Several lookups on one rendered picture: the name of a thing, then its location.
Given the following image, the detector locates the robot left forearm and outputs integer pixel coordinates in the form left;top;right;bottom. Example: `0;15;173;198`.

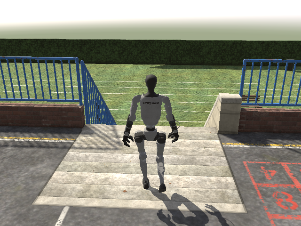
124;114;133;136

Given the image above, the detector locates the humanoid robot torso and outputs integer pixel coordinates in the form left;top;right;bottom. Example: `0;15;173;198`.
140;94;162;141

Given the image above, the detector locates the robot left upper arm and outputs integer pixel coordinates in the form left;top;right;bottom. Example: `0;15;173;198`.
129;95;141;121

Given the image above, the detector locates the humanoid robot head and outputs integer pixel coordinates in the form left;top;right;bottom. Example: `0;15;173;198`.
143;74;159;97

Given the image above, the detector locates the right robot hand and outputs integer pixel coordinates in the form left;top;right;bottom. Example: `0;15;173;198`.
168;132;179;143

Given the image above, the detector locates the left robot hand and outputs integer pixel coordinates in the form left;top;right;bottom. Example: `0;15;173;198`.
123;135;134;147

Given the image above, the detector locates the robot right upper arm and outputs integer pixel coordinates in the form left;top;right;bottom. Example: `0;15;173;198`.
161;95;173;121

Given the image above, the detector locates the robot right forearm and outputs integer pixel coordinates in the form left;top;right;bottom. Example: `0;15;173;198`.
169;114;178;133

